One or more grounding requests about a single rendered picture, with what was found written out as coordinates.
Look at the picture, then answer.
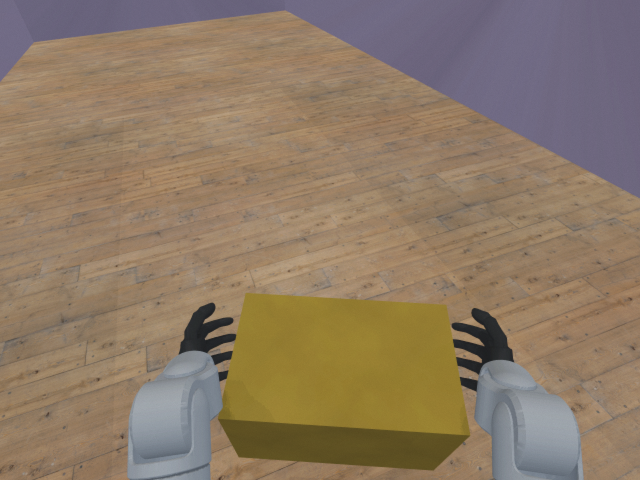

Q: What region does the left robot hand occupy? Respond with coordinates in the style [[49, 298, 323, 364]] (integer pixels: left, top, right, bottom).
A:
[[179, 303, 236, 382]]

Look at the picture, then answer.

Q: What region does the right robot hand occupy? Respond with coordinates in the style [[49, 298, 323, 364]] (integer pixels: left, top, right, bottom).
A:
[[452, 308, 515, 392]]

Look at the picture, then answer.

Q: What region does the carton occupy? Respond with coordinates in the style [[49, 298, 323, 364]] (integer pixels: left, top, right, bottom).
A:
[[218, 293, 470, 471]]

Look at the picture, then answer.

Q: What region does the left robot forearm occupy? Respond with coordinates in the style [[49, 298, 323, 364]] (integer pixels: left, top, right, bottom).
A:
[[127, 351, 223, 480]]

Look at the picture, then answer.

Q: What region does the right robot forearm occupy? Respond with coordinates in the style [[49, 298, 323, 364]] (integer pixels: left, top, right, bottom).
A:
[[474, 360, 584, 480]]

